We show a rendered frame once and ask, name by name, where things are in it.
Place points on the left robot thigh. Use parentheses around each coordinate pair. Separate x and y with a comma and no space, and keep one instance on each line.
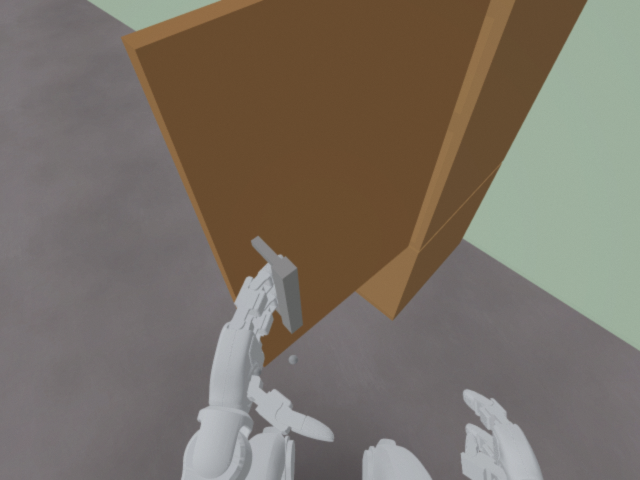
(273,457)

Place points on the left robot hand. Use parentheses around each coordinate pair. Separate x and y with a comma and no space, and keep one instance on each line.
(239,352)

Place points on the handle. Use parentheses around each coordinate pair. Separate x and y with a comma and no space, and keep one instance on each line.
(285,275)

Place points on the left robot forearm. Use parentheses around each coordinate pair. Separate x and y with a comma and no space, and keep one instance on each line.
(220,449)

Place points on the right robot hand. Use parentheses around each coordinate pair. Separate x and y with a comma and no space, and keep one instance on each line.
(507,454)

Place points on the robot right shin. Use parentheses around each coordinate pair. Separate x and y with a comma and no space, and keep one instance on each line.
(386,441)

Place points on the cupboard door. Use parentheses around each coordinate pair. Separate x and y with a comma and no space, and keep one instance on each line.
(313,124)

